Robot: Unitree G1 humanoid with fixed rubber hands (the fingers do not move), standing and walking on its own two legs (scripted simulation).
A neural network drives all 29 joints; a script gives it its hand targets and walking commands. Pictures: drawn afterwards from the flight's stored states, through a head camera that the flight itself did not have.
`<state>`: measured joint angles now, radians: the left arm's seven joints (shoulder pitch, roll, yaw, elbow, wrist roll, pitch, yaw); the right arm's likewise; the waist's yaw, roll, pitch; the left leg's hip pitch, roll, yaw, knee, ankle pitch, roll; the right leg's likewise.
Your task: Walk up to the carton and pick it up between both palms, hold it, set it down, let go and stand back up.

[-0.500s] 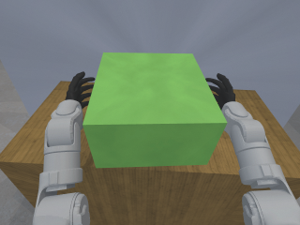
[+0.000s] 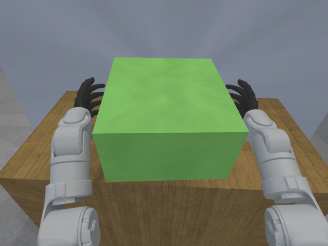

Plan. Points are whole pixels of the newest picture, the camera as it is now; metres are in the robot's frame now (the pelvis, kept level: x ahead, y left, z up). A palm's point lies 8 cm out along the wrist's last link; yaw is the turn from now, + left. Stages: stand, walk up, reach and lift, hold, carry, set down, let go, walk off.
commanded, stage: hold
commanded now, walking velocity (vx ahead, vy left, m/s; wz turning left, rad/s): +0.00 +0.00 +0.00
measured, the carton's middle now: (165, 112) +0.42 +0.00 +0.16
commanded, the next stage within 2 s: none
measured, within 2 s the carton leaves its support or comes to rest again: neither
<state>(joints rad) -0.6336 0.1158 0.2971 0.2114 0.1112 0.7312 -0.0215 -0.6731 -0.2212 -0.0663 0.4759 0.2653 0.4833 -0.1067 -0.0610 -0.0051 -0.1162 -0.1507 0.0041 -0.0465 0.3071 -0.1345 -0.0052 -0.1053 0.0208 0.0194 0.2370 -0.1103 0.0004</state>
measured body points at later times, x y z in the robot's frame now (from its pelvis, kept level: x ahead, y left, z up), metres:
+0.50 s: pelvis +0.00 +0.00 +0.00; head -0.05 +0.01 +0.45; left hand +0.38 +0.19 +0.20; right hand +0.38 -0.19 +0.19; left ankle +0.02 +0.12 -0.75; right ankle +0.01 -0.12 -0.75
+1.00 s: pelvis +0.00 +0.00 +0.00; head -0.05 +0.01 +0.45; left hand +0.38 +0.19 +0.21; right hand +0.38 -0.19 +0.20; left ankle +0.02 +0.12 -0.75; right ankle +0.01 -0.12 -0.75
